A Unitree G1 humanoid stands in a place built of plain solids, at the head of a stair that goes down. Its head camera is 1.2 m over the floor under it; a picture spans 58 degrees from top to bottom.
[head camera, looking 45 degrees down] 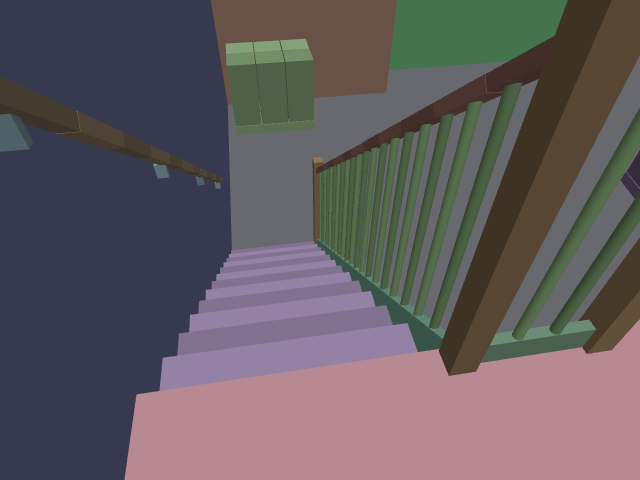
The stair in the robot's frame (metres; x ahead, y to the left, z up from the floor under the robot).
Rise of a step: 0.18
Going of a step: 0.22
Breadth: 0.90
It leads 9 degrees to the left of straight ahead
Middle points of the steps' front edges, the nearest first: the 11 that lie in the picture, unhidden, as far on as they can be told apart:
0.64 0.08 0.00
0.86 0.11 -0.18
1.08 0.15 -0.36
1.30 0.18 -0.54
1.51 0.22 -0.72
1.73 0.26 -0.89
1.95 0.29 -1.07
2.17 0.33 -1.25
2.39 0.36 -1.43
2.61 0.40 -1.61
2.82 0.44 -1.79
